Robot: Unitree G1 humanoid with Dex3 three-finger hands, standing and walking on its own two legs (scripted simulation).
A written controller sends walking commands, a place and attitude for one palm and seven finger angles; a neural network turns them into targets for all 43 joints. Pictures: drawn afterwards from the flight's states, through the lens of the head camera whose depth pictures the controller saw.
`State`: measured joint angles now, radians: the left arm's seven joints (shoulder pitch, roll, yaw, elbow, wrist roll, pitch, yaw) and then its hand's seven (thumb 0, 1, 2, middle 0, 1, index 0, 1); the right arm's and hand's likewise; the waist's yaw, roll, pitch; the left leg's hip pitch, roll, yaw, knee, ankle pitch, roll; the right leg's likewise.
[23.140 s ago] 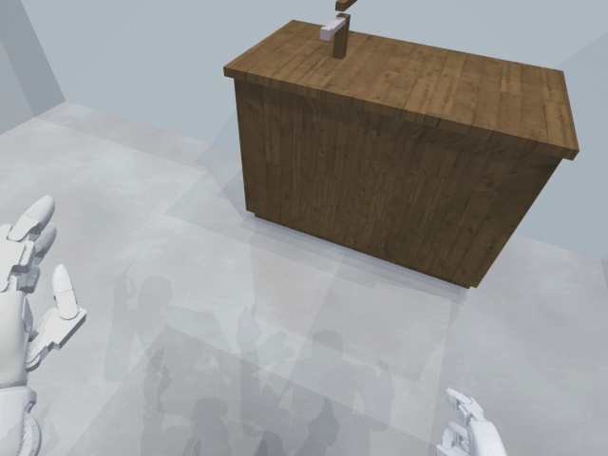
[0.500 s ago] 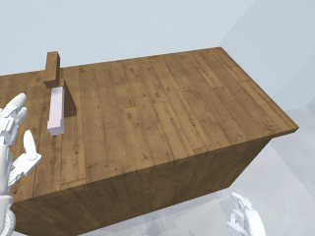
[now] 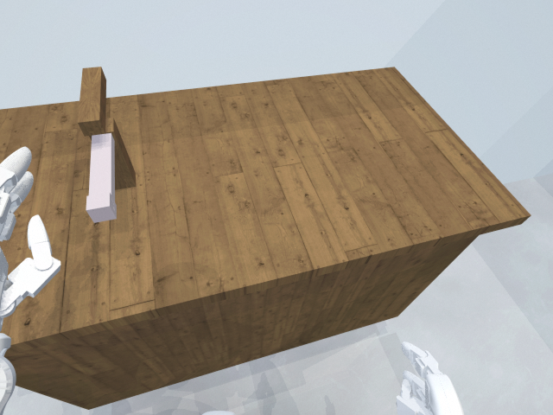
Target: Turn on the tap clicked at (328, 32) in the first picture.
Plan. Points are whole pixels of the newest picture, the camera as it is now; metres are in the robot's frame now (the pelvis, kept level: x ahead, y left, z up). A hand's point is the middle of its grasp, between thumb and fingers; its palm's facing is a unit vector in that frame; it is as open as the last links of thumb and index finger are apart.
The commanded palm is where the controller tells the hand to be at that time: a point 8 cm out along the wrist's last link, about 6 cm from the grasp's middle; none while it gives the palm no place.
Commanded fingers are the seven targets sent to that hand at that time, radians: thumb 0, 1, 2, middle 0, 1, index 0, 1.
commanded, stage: come to a stop and stand still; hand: left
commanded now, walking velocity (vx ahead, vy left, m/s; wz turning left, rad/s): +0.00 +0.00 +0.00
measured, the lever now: (101, 207) +0.33 +0.28 +0.10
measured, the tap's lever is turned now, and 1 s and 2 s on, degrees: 0 0 0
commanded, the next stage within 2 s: look again from close up in 0.26 s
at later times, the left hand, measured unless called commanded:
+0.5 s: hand (50, 261) +0.22 +0.26 +0.16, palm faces +0.39 -0.85 -0.37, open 7.4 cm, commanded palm +0.16 +0.29 +0.18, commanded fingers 0.00 0.90 0.90 -0.20 -0.30 -0.20 -0.30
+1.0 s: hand (72, 260) +0.22 +0.24 +0.17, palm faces +0.38 -0.84 -0.38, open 7.4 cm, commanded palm +0.16 +0.27 +0.18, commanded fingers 0.00 0.90 0.90 -0.20 -0.30 -0.20 -0.30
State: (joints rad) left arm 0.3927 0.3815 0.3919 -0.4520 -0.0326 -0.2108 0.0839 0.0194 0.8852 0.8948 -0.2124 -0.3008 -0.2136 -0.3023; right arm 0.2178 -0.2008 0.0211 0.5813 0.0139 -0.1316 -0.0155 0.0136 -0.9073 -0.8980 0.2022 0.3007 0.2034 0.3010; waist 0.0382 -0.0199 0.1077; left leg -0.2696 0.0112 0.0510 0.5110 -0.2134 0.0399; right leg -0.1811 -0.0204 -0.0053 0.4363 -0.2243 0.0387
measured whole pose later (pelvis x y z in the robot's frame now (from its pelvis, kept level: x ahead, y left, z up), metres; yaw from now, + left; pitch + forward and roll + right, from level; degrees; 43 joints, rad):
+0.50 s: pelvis +0.01 +0.01 +0.00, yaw +1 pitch -1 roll -2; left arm 0.40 0.37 0.35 -0.46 -0.03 -0.21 0.09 0.02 0.89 0.90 -0.21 -0.30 -0.21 -0.30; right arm 0.18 -0.19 0.03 0.57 0.01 -0.11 -0.01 0.01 -0.91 -0.90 0.20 0.30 0.21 0.30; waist 0.04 -0.03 0.07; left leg -0.25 -0.01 0.05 0.47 -0.20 0.05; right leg -0.15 -0.04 -0.01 0.38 -0.21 0.05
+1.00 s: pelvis +0.01 -0.01 +0.01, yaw +1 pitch -1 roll -1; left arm 0.40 0.37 0.35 -0.45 -0.04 -0.20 0.09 0.02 0.89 0.90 -0.21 -0.30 -0.21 -0.30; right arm 0.21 -0.18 0.02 0.56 0.02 -0.11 -0.01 0.01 -0.91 -0.90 0.20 0.30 0.20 0.30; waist 0.03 -0.02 0.07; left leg -0.24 0.01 0.04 0.43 -0.18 0.02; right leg -0.15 -0.02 -0.02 0.38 -0.21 0.02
